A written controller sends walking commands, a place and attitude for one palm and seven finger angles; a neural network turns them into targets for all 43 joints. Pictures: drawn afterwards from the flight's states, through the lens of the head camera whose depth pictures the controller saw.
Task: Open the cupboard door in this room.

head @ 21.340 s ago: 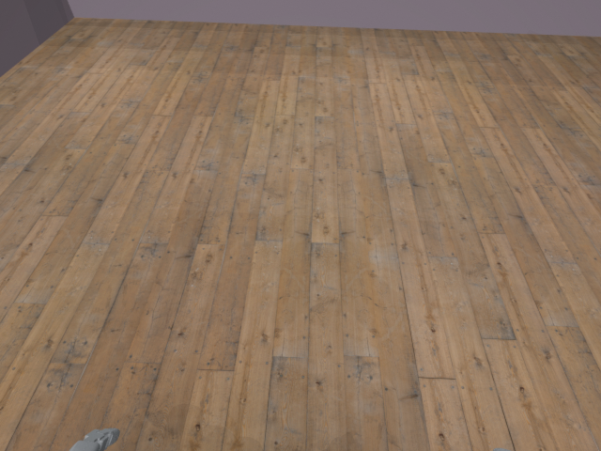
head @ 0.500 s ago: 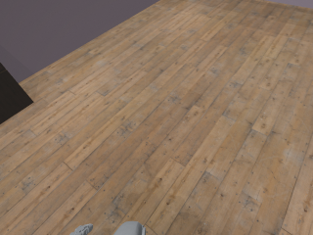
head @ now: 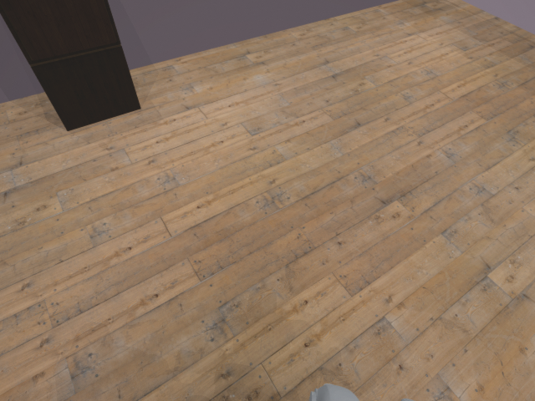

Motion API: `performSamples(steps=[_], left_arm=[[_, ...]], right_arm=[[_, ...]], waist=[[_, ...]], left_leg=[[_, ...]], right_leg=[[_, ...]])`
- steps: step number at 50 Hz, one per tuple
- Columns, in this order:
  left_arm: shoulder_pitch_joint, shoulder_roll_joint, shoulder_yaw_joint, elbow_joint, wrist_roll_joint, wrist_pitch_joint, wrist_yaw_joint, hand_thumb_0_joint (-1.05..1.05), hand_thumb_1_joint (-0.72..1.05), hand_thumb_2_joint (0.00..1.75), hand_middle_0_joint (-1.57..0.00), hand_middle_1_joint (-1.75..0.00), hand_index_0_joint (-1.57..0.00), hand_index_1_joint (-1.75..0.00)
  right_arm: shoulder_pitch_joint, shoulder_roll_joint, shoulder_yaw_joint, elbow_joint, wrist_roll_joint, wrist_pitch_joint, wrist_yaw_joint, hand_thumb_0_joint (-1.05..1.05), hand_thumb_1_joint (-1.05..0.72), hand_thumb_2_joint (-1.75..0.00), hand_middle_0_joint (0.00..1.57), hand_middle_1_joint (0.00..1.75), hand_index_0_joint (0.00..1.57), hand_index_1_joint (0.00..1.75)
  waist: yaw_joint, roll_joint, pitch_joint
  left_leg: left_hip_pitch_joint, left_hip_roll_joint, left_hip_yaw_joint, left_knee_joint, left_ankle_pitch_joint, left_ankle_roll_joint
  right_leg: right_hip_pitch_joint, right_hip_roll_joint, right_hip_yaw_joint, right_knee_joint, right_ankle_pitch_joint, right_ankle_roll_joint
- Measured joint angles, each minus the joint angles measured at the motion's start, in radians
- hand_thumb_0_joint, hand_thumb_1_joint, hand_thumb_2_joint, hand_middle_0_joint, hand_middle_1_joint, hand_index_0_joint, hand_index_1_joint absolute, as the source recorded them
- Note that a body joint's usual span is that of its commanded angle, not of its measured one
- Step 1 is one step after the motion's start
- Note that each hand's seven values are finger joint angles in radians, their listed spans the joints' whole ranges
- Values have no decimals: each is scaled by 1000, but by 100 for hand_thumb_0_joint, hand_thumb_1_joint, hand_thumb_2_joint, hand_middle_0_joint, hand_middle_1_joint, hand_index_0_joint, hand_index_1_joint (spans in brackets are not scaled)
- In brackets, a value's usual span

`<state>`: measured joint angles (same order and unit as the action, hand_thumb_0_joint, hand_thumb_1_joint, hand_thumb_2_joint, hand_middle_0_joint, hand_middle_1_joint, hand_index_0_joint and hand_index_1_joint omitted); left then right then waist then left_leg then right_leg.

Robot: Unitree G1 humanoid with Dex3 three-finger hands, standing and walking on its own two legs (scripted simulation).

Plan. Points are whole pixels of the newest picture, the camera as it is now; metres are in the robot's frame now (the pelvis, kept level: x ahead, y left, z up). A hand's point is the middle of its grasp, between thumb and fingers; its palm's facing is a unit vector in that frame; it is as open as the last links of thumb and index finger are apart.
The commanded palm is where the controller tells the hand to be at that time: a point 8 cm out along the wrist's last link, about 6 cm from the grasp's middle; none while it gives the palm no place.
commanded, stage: turn or walk to find it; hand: left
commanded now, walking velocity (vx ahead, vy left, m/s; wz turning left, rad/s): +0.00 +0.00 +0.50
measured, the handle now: out of the picture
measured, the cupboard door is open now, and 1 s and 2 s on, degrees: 0 0 0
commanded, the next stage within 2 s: stand and wait in 1.98 s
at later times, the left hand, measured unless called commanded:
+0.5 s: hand out of the picture +0.02 +0.16 -0.15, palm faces +0.28 -0.92 -0.27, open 7.4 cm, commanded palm none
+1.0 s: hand out of the picture +0.05 +0.25 -0.16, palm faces +0.50 -0.84 -0.22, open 7.4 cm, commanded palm none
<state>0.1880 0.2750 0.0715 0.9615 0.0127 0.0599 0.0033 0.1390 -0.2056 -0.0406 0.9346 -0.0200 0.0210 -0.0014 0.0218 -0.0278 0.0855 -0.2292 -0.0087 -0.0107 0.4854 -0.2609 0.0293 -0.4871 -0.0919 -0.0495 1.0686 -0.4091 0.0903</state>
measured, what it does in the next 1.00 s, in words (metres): steps on the spot, turning left: right foot, then left foot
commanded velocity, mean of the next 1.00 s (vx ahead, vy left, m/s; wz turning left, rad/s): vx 0.19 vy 0.00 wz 0.47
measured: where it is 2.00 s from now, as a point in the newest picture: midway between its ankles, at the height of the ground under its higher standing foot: (192, 322)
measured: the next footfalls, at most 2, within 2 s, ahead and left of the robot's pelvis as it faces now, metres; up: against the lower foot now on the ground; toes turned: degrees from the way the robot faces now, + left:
right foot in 0.22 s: +0.05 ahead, -0.14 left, +0.00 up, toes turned +3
left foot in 0.68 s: -0.03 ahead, +0.11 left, +0.00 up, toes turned +30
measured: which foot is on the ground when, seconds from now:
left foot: down 0.00-0.22, up 0.24-0.66, down 0.68-1.00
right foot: up 0.00-0.20, down 0.22-0.68, up 0.70-1.00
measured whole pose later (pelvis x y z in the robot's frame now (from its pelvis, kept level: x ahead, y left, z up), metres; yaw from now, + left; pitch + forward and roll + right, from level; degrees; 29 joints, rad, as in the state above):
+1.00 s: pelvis +0.07 +0.03 +0.00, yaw +30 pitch +0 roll +0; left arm 0.16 0.25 0.06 0.95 0.02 0.01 -0.04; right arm 0.32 -0.18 -0.04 1.02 -0.02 -0.04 0.01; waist -0.01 -0.01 0.05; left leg -0.03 0.00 0.00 0.35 -0.32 0.01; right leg -0.58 -0.15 -0.07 0.90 -0.25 0.10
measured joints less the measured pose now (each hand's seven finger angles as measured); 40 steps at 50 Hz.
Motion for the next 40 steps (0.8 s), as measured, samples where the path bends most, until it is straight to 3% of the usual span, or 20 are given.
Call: performSamples(steps=[8,11,13,15,17,20,27,31,34,37,40], left_arm=[[-63,-38,-17,-48,-7,-14,3,1,91,90,-19,-30,-20,-30],[-67,-50,-27,-71,-7,-37,2,1,91,90,-20,-30,-20,-30],[-67,-71,-34,-76,0,-53,6,1,91,90,-20,-30,-20,-30],[-54,-87,-39,-81,2,-56,9,0,91,90,-20,-30,-20,-30],[-39,-99,-41,-79,2,-53,12,0,91,90,-20,-30,-20,-30],[-19,-108,-42,-66,5,-52,15,0,91,90,-20,-30,-20,-30],[23,-95,-37,-37,12,-57,8,1,91,90,-20,-30,-20,-30],[57,-65,-23,-5,16,-65,-2,1,91,90,-20,-30,-20,-30],[96,-34,-8,21,11,-61,-10,1,91,90,-20,-30,-20,-30],[111,-5,6,56,9,-28,-16,1,91,90,-20,-30,-20,-30],[89,1,9,72,10,-21,-27,1,91,90,-20,-30,-20,-30]], right_arm=[[28,-2,-13,-3,-7,14,4,1,-91,-90,21,30,20,30],[47,-10,-23,0,-2,23,5,1,-91,-90,21,30,20,30],[49,-26,-35,6,2,31,5,1,-91,-90,21,30,20,30],[55,-37,-44,13,0,46,6,1,-91,-90,21,30,20,30],[58,-48,-50,20,-3,53,11,1,-91,-90,21,30,20,30],[64,-56,-51,28,-4,56,19,1,-91,-90,20,30,20,30],[50,-50,-36,50,-2,61,22,1,-91,-90,20,30,19,30],[32,-37,-23,45,-1,47,32,1,-91,-90,20,30,19,30],[26,-32,-16,24,-4,17,36,1,-91,-90,20,30,19,30],[20,-18,-12,6,-8,-24,30,1,-91,-90,20,30,20,30],[55,-9,-3,5,-6,-49,14,0,-91,-90,20,30,20,30]], waist=[[-37,37,-6],[-43,49,-15],[-48,79,-5],[-50,84,-2],[-51,88,3],[-54,82,8],[-33,48,17],[-10,22,7],[1,2,-17],[5,-18,-22],[-5,-5,-31]], left_leg=[[-33,-26,-77,19,9,-22],[-76,-42,-106,82,-16,-44],[-131,-42,-110,224,-130,-48],[-200,-50,-85,434,-210,-50],[-249,-36,-57,599,-187,-59],[-274,-1,-29,692,-141,-78],[-189,56,19,484,-171,-96],[-112,68,78,298,-198,-77],[-26,59,116,98,-110,-46],[-22,43,116,129,-91,-12],[31,34,88,62,-88,-8]], right_leg=[[102,41,20,-269,-19,-5],[196,54,4,-488,104,-22],[198,59,-26,-478,108,-77],[210,43,-51,-477,92,-109],[233,31,-73,-502,97,-116],[258,12,-106,-533,109,-115],[279,-33,-182,-545,103,-102],[289,-60,-230,-529,83,-80],[277,-91,-257,-460,38,-50],[173,-73,-141,-195,-107,-34],[62,-41,-70,-9,-44,-30]])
